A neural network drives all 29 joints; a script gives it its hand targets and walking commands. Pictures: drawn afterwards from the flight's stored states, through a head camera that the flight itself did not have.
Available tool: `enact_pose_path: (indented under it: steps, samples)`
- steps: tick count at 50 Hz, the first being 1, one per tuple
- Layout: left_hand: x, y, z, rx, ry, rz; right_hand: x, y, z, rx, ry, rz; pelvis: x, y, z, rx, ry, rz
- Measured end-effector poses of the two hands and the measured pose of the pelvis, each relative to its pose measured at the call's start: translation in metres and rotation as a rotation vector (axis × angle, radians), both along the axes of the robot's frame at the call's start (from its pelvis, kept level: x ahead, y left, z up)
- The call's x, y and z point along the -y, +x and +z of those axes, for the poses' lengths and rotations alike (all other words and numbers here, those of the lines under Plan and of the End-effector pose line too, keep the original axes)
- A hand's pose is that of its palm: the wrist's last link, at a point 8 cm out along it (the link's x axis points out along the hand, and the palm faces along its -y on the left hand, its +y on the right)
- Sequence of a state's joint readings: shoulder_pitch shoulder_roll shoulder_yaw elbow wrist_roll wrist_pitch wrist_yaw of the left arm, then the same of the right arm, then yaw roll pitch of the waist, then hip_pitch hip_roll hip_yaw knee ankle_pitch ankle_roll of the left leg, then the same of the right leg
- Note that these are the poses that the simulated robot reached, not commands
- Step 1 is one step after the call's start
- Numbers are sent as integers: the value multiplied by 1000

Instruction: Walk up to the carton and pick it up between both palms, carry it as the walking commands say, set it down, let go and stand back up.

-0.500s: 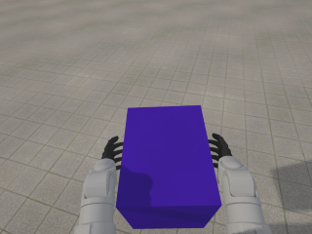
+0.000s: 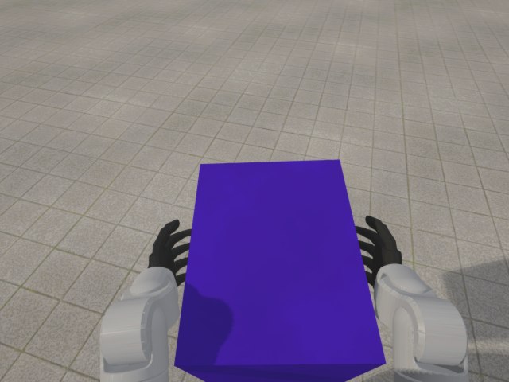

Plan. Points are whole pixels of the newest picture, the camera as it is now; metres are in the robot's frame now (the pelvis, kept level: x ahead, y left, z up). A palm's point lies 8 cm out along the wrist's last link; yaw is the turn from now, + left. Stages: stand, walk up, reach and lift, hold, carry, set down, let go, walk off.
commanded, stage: carry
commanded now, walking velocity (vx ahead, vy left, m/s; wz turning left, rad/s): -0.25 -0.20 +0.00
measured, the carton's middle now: (272, 278) +0.27 -0.01 +0.03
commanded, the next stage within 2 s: none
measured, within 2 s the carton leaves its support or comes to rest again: neither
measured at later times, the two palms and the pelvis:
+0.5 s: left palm out of the picture +0.08 -0.01 +0.09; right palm out of the picture +0.05 -0.31 +0.07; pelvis -0.17 -0.13 +0.01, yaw -2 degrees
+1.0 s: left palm out of the picture -0.11 -0.09 +0.10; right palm out of the picture -0.11 -0.39 +0.12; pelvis -0.35 -0.26 +0.02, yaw -1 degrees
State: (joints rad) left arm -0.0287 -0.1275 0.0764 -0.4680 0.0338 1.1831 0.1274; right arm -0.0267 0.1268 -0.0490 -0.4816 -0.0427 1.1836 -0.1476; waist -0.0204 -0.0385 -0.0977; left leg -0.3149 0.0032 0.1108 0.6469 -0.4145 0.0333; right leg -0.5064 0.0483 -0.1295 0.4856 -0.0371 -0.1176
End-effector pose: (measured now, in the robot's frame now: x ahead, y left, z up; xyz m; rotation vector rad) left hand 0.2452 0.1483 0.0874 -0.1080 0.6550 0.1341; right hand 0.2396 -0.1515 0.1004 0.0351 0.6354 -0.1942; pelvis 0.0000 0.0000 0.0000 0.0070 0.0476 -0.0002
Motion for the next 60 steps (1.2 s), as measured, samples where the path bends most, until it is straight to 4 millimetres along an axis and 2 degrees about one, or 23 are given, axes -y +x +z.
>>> enact_pose_path:
  steps: [3, 6, 12, 17, 21, 23, 25, 27, 32, 36, 41, 46, 49, 52, 57, 60]
  samples:
    - [0, -29, -3, -47, -9, 19, 0, -22, 1, -45, -9, 18, 6, -17, 7, 7, -20, 11]
    - [2, -55, 3, -63, -11, 46, 2, -42, 6, -63, -6, 41, 14, -34, 16, 21, -50, 12]
    - [23, -87, 19, 0, -22, 70, 23, -71, 22, -1, -21, 66, 42, -74, 18, 21, -75, -9]
    - [70, -111, 21, 3, 0, 32, 70, -106, 17, 2, -1, 28, 79, -111, 14, 0, -83, -31]
    - [121, -134, 11, -9, 56, -19, 121, -142, -8, -8, 53, -21, 114, -144, 1, -3, -66, -51]
    - [143, -151, 3, -57, 93, -55, 143, -167, -22, -57, 89, -55, 125, -160, 2, 3, -37, -41]
    - [159, -169, -2, -103, 116, -77, 158, -192, -33, -105, 115, -76, 135, -174, 5, 10, -4, -41]
    - [171, -186, -4, -111, 113, -83, 169, -211, -35, -111, 119, -85, 144, -189, 6, 18, 7, -40]
    - [184, -222, -4, -36, 53, -58, 184, -238, -18, -37, 58, -61, 168, -224, 1, 10, -11, -14]
    - [182, -258, -8, 9, -5, 10, 181, -255, -4, 5, -5, 9, 185, -254, -5, 1, -19, 11]
    - [186, -314, -5, -66, -29, 83, 185, -289, 3, -68, -28, 83, 207, -288, 14, 23, -62, 25]
    - [206, -345, 11, -19, -39, 103, 204, -318, 19, -20, -42, 105, 233, -325, 20, 28, -78, 11]
    - [229, -356, 17, 3, -35, 80, 229, -337, 22, 1, -42, 83, 252, -346, 19, 21, -84, -8]
    - [263, -367, 17, 3, -18, 40, 263, -362, 17, 1, -23, 42, 275, -368, 16, 9, -85, -24]
    - [333, -395, 4, -11, 42, -37, 333, -408, -10, -10, 36, -35, 322, -405, -2, -7, -57, -60]
    - [366, -420, -5, -78, 96, -94, 364, -446, -29, -80, 93, -91, 338, -429, 2, 5, -19, -42]
